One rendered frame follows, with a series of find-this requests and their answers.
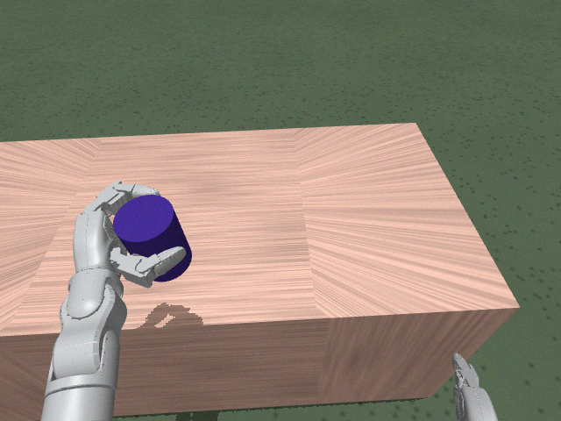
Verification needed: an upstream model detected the left robot arm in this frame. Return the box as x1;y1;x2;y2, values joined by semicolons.
40;268;127;421

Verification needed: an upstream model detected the left robot hand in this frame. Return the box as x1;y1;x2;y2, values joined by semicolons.
73;180;186;288

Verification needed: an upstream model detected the right robot hand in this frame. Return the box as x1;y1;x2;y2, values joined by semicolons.
452;353;498;421

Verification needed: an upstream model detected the can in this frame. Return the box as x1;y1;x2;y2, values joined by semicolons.
113;195;192;282

